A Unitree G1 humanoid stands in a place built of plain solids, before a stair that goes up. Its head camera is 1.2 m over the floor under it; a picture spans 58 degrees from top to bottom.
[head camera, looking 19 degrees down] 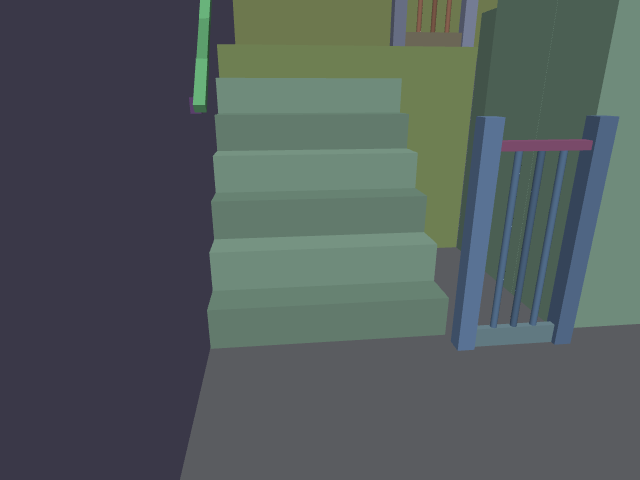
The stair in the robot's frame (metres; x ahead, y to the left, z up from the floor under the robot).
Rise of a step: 0.21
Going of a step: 0.21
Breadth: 1.20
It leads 6 degrees to the left of straight ahead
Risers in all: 7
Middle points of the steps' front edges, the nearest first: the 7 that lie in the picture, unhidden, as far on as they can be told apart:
1.91 -0.06 0.21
2.12 -0.03 0.43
2.33 -0.01 0.64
2.54 0.01 0.85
2.75 0.04 1.07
2.96 0.06 1.28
3.18 0.08 1.49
